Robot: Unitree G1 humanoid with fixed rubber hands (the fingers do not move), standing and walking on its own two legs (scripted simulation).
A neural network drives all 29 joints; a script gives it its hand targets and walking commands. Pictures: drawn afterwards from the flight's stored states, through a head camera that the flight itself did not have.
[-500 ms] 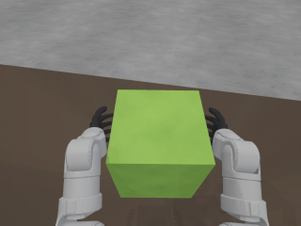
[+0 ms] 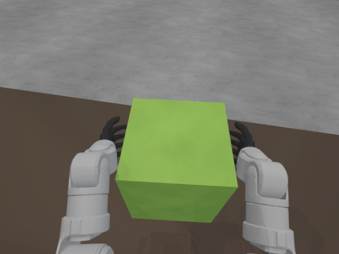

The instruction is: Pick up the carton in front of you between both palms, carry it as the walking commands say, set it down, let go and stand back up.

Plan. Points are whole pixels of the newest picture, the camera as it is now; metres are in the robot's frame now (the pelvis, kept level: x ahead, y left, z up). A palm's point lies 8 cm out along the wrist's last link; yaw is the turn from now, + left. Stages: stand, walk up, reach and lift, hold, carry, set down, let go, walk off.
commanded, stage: carry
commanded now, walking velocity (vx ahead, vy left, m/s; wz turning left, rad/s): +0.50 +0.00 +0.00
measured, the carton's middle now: (174, 164) +0.35 +0.01 +0.05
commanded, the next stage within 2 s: none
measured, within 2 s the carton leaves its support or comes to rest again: neither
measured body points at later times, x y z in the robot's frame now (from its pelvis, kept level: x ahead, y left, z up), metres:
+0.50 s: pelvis +0.27 -0.02 -0.04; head +0.30 -0.02 +0.41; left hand +0.62 +0.14 +0.08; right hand +0.63 -0.17 +0.07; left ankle +0.13 +0.07 -0.68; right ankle +0.37 -0.07 -0.76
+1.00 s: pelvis +0.34 +0.00 -0.02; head +0.33 +0.01 +0.43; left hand +0.68 +0.16 +0.09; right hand +0.68 -0.14 +0.09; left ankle +0.30 +0.11 -0.74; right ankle +0.37 -0.07 -0.76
